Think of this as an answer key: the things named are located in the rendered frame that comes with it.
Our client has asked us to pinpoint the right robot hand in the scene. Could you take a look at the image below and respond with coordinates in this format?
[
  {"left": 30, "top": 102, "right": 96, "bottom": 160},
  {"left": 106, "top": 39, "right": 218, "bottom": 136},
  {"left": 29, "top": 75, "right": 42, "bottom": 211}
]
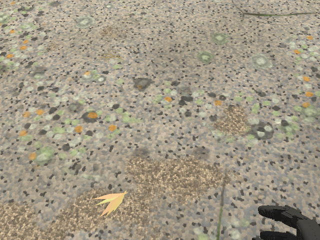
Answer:
[{"left": 252, "top": 205, "right": 320, "bottom": 240}]

